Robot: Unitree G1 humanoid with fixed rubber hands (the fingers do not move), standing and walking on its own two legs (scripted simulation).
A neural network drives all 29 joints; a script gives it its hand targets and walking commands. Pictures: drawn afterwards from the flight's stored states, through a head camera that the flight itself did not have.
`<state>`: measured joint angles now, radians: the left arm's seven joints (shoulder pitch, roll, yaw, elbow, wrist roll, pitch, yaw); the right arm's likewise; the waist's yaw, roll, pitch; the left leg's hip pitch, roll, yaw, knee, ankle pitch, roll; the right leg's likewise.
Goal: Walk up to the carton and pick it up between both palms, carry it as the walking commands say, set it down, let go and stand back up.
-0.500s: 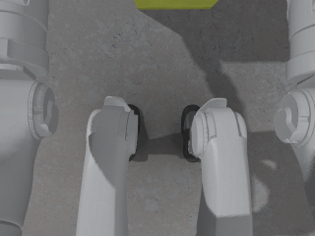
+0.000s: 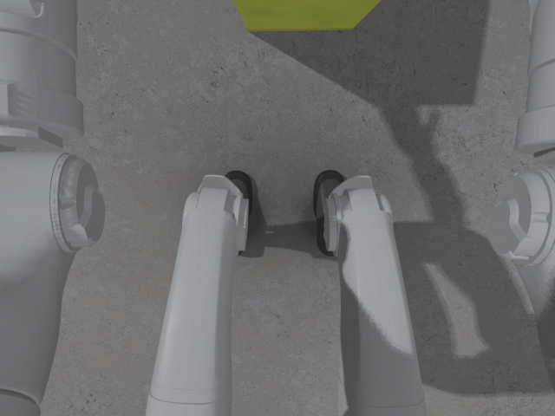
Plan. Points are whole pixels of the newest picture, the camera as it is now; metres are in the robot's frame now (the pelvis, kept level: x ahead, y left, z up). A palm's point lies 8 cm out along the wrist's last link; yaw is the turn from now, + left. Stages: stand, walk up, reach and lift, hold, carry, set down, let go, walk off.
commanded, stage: set down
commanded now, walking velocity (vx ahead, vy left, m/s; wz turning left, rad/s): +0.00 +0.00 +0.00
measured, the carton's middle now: out of the picture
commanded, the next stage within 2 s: let go in 0.44 s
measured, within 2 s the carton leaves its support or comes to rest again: neither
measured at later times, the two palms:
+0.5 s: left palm out of the picture +0.58 +0.19 +0.03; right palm out of the picture +0.58 -0.21 +0.03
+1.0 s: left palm out of the picture +0.46 +0.22 +0.09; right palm out of the picture +0.47 -0.22 +0.09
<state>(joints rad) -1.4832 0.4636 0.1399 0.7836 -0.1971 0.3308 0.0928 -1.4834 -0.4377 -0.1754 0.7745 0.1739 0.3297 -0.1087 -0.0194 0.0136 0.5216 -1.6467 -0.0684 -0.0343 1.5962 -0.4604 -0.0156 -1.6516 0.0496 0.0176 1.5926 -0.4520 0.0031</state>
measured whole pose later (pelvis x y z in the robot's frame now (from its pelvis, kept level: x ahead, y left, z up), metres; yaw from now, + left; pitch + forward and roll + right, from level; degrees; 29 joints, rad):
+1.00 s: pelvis +0.11 +0.00 +0.19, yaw -1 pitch +30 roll +0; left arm -0.46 0.18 0.21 0.62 0.10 0.07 -0.03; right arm -0.47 -0.19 -0.21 0.64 -0.05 0.07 0.04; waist 0.01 -0.01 -0.04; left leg -0.95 -0.04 -0.05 0.68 -0.26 0.00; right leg -0.95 0.04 0.06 0.67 -0.24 0.00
